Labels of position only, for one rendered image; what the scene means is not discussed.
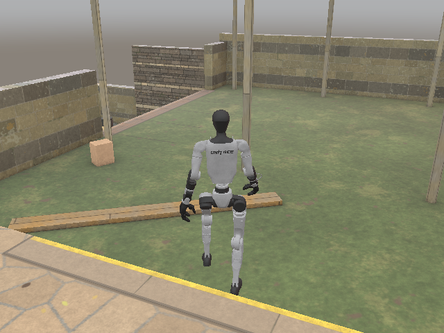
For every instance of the robot head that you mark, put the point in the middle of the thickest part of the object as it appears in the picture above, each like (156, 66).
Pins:
(221, 120)

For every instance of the left robot thigh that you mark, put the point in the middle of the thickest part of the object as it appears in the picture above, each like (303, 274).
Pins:
(206, 203)

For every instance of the right robot forearm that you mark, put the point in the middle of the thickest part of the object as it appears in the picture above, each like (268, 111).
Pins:
(253, 179)

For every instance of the robot right hand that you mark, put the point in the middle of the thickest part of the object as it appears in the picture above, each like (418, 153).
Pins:
(254, 191)

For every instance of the robot left hand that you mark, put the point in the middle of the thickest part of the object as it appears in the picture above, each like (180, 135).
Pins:
(183, 212)

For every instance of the left robot upper arm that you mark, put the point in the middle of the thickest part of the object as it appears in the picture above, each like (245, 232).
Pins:
(199, 147)

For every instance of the left robot forearm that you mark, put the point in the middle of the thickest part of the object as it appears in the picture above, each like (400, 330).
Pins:
(189, 190)

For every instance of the right robot upper arm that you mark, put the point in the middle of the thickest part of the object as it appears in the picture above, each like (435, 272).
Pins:
(243, 146)

